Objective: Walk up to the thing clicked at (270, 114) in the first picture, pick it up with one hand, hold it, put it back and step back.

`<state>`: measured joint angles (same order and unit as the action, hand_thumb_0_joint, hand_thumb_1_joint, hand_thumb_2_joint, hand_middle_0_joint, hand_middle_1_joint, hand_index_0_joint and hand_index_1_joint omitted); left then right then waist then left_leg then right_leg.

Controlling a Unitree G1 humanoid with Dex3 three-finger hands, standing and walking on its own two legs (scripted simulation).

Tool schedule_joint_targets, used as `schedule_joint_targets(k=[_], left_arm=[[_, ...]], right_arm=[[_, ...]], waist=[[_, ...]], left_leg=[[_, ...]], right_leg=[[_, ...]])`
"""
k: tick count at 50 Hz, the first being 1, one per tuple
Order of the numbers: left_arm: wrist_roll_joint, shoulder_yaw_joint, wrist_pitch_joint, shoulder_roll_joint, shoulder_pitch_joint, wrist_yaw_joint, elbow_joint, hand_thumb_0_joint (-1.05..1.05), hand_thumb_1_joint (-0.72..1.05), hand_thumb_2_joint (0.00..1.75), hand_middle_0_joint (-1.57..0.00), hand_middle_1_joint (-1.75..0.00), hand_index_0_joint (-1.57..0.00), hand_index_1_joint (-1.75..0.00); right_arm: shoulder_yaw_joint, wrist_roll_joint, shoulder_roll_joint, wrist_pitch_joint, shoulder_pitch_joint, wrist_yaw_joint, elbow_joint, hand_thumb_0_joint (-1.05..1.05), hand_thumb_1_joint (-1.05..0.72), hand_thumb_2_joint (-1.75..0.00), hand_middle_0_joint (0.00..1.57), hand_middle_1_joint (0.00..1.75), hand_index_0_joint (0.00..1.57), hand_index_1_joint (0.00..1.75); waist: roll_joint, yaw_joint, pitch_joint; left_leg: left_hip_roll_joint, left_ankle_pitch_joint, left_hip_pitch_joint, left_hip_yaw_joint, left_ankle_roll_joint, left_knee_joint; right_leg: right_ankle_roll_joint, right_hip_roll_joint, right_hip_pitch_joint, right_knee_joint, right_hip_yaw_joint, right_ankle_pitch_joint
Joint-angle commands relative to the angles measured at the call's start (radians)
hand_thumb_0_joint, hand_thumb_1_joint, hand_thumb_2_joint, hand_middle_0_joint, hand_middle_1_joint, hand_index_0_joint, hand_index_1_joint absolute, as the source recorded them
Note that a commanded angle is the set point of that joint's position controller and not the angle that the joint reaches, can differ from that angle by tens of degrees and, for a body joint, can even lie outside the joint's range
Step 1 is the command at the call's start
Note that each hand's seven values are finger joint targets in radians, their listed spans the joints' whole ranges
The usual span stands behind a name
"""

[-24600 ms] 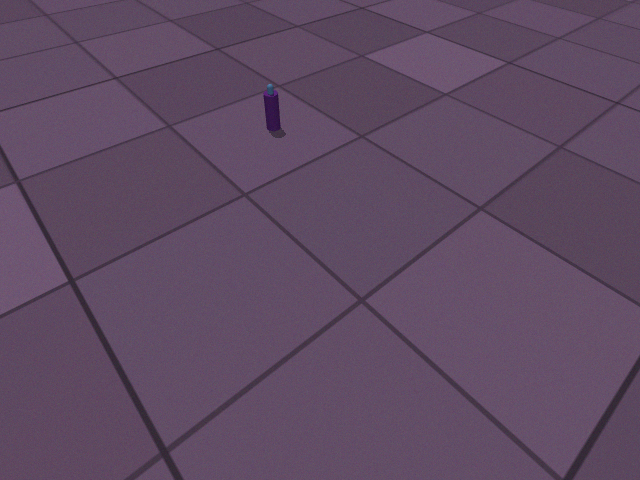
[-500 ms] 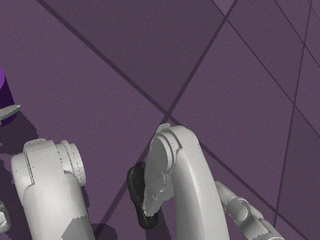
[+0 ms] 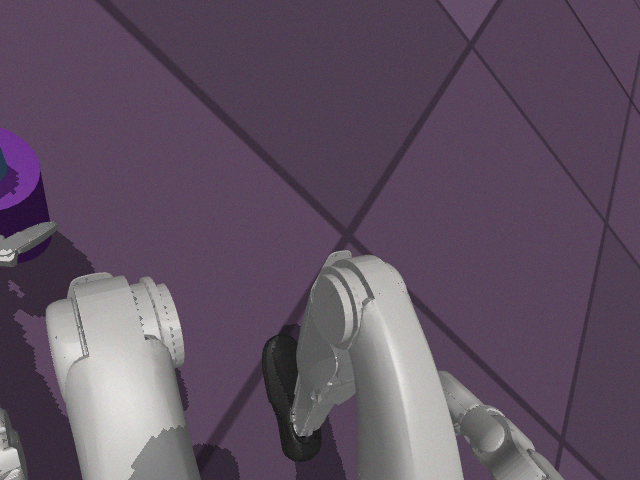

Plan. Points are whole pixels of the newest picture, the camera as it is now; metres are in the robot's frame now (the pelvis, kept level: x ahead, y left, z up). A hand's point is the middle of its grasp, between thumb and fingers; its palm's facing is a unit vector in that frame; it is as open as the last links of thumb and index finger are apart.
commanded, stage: settle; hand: left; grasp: from the side
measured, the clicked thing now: out of the picture +0.41 +0.29 -0.15
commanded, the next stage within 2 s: lift in 1.48 s
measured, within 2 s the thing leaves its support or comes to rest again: leaves its support in 0.02 s
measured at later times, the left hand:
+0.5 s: hand out of the picture +0.38 +0.31 -0.03, palm faces +0.27 -0.96 -0.07, open 11.1 cm
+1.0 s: hand out of the picture +0.40 +0.29 +0.02, palm faces +0.26 -0.96 -0.06, open 11.1 cm
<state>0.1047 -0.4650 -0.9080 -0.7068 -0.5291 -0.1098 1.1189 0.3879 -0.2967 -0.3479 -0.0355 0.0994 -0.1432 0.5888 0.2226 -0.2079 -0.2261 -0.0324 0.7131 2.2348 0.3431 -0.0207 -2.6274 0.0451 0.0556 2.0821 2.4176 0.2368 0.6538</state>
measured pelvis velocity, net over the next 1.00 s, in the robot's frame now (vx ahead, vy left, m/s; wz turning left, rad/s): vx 0.02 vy -0.01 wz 0.14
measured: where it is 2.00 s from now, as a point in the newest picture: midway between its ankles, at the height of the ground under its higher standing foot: (220, 447)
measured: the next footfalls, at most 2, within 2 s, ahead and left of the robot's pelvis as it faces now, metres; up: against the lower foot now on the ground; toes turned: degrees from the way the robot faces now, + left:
none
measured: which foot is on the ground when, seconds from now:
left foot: down 0.00-1.00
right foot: down 0.00-1.00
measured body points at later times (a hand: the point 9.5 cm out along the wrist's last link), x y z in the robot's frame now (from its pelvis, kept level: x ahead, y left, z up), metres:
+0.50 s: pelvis +0.01 -0.01 +0.03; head +0.19 +0.12 +0.42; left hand +0.36 +0.36 -0.03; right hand +0.21 -0.24 -0.05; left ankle +0.08 +0.13 -0.26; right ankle +0.13 -0.12 -0.26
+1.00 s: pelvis +0.02 -0.01 +0.06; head +0.21 +0.08 +0.46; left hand +0.38 +0.34 +0.03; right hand +0.20 -0.26 -0.05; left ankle +0.08 +0.13 -0.26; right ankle +0.13 -0.12 -0.26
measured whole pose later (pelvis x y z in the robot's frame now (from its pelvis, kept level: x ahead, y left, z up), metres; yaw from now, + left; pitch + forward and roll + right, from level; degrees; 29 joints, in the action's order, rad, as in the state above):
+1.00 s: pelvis +0.02 -0.01 +0.06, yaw +8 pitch +31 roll -7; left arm 0.14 -0.40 -0.56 -0.44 -0.51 -0.22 0.78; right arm 0.06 -0.07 -0.29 -0.01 -0.07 -0.06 0.67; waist 0.02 -0.12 0.09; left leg -0.04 0.69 2.19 0.14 -0.02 -2.34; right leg 0.00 0.00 2.11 2.28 0.10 0.71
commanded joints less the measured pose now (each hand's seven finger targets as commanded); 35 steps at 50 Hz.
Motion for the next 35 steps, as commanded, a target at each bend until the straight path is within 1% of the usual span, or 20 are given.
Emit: schedule_joint_targets(k=[1, 2, 3, 4, 5, 6, 9, 10, 12, 15, 18, 21, 22, 23, 24, 25, 26, 28, 34, 35], left_arm=[[0.049, -0.032, -0.093, -0.21, -0.298, 0.011, -0.427, 0.0, 0.13, 1.03, -1.08, -1.17, -1.09, -1.17], [0.05, 0.008, -0.081, -0.167, -0.293, 0.007, -0.449, 0.0, 0.15, 1.04, -1.06, -1.16, -1.07, -1.17], [0.05, -0.039, -0.073, -0.21, -0.291, 0.015, -0.488, 0.0, 0.13, 1.05, -1.07, -1.18, -1.08, -1.18], [0.051, -0.027, -0.057, -0.194, -0.264, 0.014, -0.483, 0.0, 0.11, 1.04, -1.07, -1.19, -1.08, -1.19], [0.052, -0.004, -0.048, -0.175, -0.29, 0.01, -0.512, 0.0, 0.11, 1.04, -1.08, -1.19, -1.09, -1.19], [0.054, 0.004, -0.042, -0.169, -0.332, 0.009, -0.562, 0.0, 0.1, 1.03, -1.08, -1.19, -1.1, -1.19], [0.055, -0.003, -0.003, -0.163, -0.318, 0.005, -0.585, 0.0, 0.08, 1.05, -1.11, -1.22, -1.12, -1.22], [0.055, 0.017, 0.01, -0.13, -0.299, -0.002, -0.576, 0.0, 0.08, 1.06, -1.11, -1.23, -1.12, -1.23], [0.056, 0.05, 0.036, -0.084, -0.287, -0.013, -0.578, 0.0, 0.09, 1.08, -1.13, -1.26, -1.14, -1.25], [0.053, 0.04, 0.072, -0.08, -0.28, -0.022, -0.575, 0.0, 0.07, 1.08, -1.12, -1.25, -1.14, -1.25], [0.062, 0.073, 0.115, -0.004, -0.238, -0.042, -0.541, 0.0, 0.08, 1.1, -1.13, -1.28, -1.15, -1.27], [0.068, 0.087, 0.141, 0.008, -0.258, -0.055, -0.564, 0.0, 0.09, 1.09, -1.13, -1.28, -1.15, -1.26], [0.067, 0.087, 0.15, 0.017, -0.275, -0.055, -0.561, 0.0, 0.11, 1.1, -1.12, -1.27, -1.14, -1.26], [0.066, 0.058, 0.153, -0.009, -0.269, -0.052, -0.581, 0.0, 0.11, 1.09, -1.13, -1.27, -1.16, -1.26], [0.068, 0.067, 0.158, -0.003, -0.289, -0.052, -0.595, 0.0, 0.1, 1.09, -1.12, -1.27, -1.15, -1.26], [0.071, 0.044, 0.163, -0.005, -0.254, -0.051, -0.586, 0.0, 0.1, 1.1, -1.13, -1.28, -1.15, -1.27], [0.074, 0.056, 0.166, 0.008, -0.269, -0.056, -0.611, 0.0, 0.11, 1.11, -1.13, -1.28, -1.15, -1.27], [0.084, 0.037, 0.17, 0.001, -0.294, -0.058, -0.65, 0.0, 0.12, 1.12, -1.15, -1.29, -1.16, -1.28], [0.093, 0.02, 0.18, -0.009, -0.298, -0.077, -0.662, 0.0, 0.08, 1.15, -1.18, -1.31, -1.19, -1.31], [0.096, 0.021, 0.178, -0.018, -0.345, -0.082, -0.718, 0.0, 0.09, 1.16, -1.17, -1.32, -1.19, -1.32]], right_arm=[[-0.157, 0.023, -0.325, -0.001, -0.065, 0.031, -0.035, 0.0, -0.93, -0.9, 0.2, 0.3, 0.2, 0.3], [-0.156, 0.031, -0.302, 0.0, -0.063, 0.03, -0.03, 0.0, -0.93, -0.9, 0.2, 0.3, 0.2, 0.3], [-0.171, 0.036, -0.308, 0.002, -0.067, 0.034, -0.047, 0.0, -0.93, -0.91, 0.2, 0.3, 0.2, 0.3], [-0.178, 0.042, -0.299, 0.0, -0.087, 0.037, -0.025, 0.0, -0.93, -0.9, 0.2, 0.3, 0.2, 0.3], [-0.188, 0.047, -0.3, 0.003, -0.083, 0.039, -0.035, 0.0, -0.93, -0.9, 0.2, 0.3, 0.2, 0.3], [-0.198, 0.054, -0.293, 0.006, -0.089, 0.04, -0.031, 0.0, -0.93, -0.9, 0.2, 0.3, 0.2, 0.3], [-0.23, 0.073, -0.296, 0.007, -0.11, 0.047, -0.033, 0.0, -0.92, -0.9, 0.2, 0.3, 0.2, 0.3], [-0.238, 0.08, -0.291, 0.006, -0.118, 0.047, -0.036, 0.0, -0.92, -0.9, 0.2, 0.3, 0.2, 0.3], [-0.256, 0.093, -0.272, 0.009, -0.135, 0.047, -0.029, 0.0, -0.92, -0.9, 0.2, 0.3, 0.2, 0.3], [-0.279, 0.114, -0.257, 0.01, -0.145, 0.049, -0.029, 0.0, -0.91, -0.9, 0.2, 0.3, 0.2, 0.3], [-0.306, 0.14, -0.243, 0.009, -0.16, 0.05, -0.023, 0.0, -0.9, -0.9, 0.2, 0.3, 0.2, 0.3], [-0.325, 0.163, -0.232, 0.009, -0.178, 0.054, -0.007, 0.0, -0.9, -0.89, 0.2, 0.3, 0.2, 0.3], [-0.332, 0.168, -0.23, 0.01, -0.183, 0.056, -0.003, 0.0, -0.89, -0.89, 0.2, 0.3, 0.2, 0.3], [-0.337, 0.172, -0.223, 0.008, -0.193, 0.057, -0.006, 0.0, -0.89, -0.89, 0.2, 0.3, 0.2, 0.3], [-0.345, 0.18, -0.219, 0.006, -0.192, 0.059, -0.004, 0.0, -0.89, -0.89, 0.2, 0.3, 0.2, 0.3], [-0.351, 0.185, -0.214, 0.006, -0.198, 0.059, -0.002, 0.0, -0.89, -0.89, 0.2, 0.3, 0.2, 0.3], [-0.354, 0.187, -0.211, 0.007, -0.196, 0.061, -0.002, 0.0, -0.89, -0.89, 0.2, 0.3, 0.2, 0.3], [-0.365, 0.199, -0.203, 0.008, -0.206, 0.067, -0.004, 0.0, -0.88, -0.89, 0.2, 0.3, 0.2, 0.3], [-0.374, 0.213, -0.163, 0.017, -0.227, 0.08, 0.011, 0.0, -0.89, -0.9, 0.2, 0.3, 0.2, 0.3], [-0.387, 0.212, -0.171, 0.02, -0.238, 0.084, 0.01, 0.0, -0.89, -0.9, 0.2, 0.3, 0.2, 0.3]], waist=[[-0.662, -0.031, 0.764], [-0.647, -0.029, 0.755], [-0.641, -0.02, 0.775], [-0.638, -0.011, 0.78], [-0.632, -0.024, 0.782], [-0.647, -0.021, 0.796], [-0.67, 0.001, 0.83], [-0.652, -0.006, 0.832], [-0.604, 0.005, 0.823], [-0.579, 0.03, 0.831], [-0.542, 0.043, 0.821], [-0.556, 0.057, 0.848], [-0.548, 0.055, 0.848], [-0.535, 0.062, 0.859], [-0.537, 0.073, 0.867], [-0.519, 0.087, 0.89], [-0.522, 0.087, 0.898], [-0.51, 0.088, 0.936], [-0.446, 0.097, 0.966], [-0.463, 0.09, 1.004]], left_leg=[[-0.04, -0.206, -0.523, -0.125, -0.007, 0.365], [-0.039, -0.17, -0.509, -0.128, -0.002, 0.368], [-0.037, -0.173, -0.494, -0.133, 0.002, 0.371], [-0.036, -0.177, -0.492, -0.139, 0.004, 0.375], [-0.035, -0.165, -0.488, -0.139, 0.005, 0.381], [-0.034, -0.161, -0.498, -0.143, 0.004, 0.389], [-0.031, -0.186, -0.533, -0.147, 0.002, 0.408], [-0.029, -0.189, -0.537, -0.145, 0.002, 0.416], [-0.021, -0.161, -0.486, -0.163, 0.012, 0.416], [-0.014, -0.122, -0.462, -0.176, 0.017, 0.443], [-0.006, -0.072, -0.455, -0.184, 0.021, 0.475], [-0.002, -0.077, -0.478, -0.193, 0.022, 0.494], [-0.002, -0.088, -0.487, -0.196, 0.022, 0.495], [0.001, -0.08, -0.468, -0.202, 0.025, 0.498], [0.004, -0.068, -0.467, -0.211, 0.027, 0.507], [0.006, -0.089, -0.475, -0.214, 0.026, 0.509], [0.006, -0.114, -0.491, -0.217, 0.026, 0.509], [0.008, -0.129, -0.497, -0.227, 0.028, 0.514], [0.011, -0.105, -0.463, -0.261, 0.045, 0.519], [0.011, -0.13, -0.476, -0.268, 0.043, 0.516]], right_leg=[[-0.074, 0.032, -0.287, -0.178, 0.03, -0.258], [-0.075, 0.032, -0.268, -0.189, 0.021, -0.227], [-0.074, 0.03, -0.291, -0.196, 0.017, -0.232], [-0.073, 0.03, -0.302, -0.203, 0.007, -0.236], [-0.074, 0.028, -0.281, -0.205, 0.005, -0.227], [-0.077, 0.025, -0.266, -0.202, 0.001, -0.221], [-0.083, 0.021, -0.243, -0.202, -0.007, -0.23], [-0.083, 0.019, -0.233, -0.203, -0.005, -0.231], [-0.081, 0.019, -0.243, -0.227, -0.019, -0.21], [-0.083, 0.015, -0.217, -0.236, -0.022, -0.164], [-0.086, 0.011, -0.178, -0.254, -0.023, -0.117], [-0.091, 0.005, -0.157, -0.259, -0.034, -0.117], [-0.091, 0.003, -0.149, -0.264, -0.039, -0.125], [-0.09, 0.003, -0.168, -0.272, -0.042, -0.112], [-0.092, 0.001, -0.163, -0.279, -0.051, -0.1], [-0.091, 0.0, -0.18, -0.278, -0.054, -0.11], [-0.091, -0.002, -0.183, -0.28, -0.059, -0.131], [-0.091, -0.005, -0.198, -0.286, -0.071, -0.136], [-0.083, -0.006, -0.266, -0.347, -0.112, -0.109], [-0.081, -0.009, -0.301, -0.352, -0.116, -0.135]])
